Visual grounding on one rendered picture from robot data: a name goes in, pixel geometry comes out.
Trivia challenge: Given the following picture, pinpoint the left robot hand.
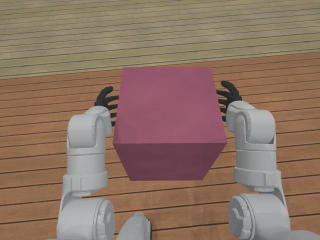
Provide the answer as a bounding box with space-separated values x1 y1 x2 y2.
94 86 119 126

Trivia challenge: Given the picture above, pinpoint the left robot forearm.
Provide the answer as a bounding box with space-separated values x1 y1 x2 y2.
56 106 113 237

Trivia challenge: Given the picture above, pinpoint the robot left upper arm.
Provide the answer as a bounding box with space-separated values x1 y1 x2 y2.
46 197 116 240

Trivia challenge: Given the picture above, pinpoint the left robot thigh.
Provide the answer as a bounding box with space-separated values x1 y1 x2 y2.
115 216 151 240

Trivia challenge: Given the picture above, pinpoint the robot left shin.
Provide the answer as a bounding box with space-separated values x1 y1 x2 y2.
133 212 147 219

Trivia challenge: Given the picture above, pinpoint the right robot forearm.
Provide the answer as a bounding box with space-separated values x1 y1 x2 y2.
226 100 291 228

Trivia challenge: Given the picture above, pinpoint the right robot hand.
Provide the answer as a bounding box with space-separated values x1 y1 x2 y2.
216 80 242 122

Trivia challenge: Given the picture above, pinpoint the carton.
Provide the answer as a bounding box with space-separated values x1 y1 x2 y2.
112 66 228 181

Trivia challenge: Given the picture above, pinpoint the robot right upper arm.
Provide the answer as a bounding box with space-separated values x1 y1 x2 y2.
228 193 320 240

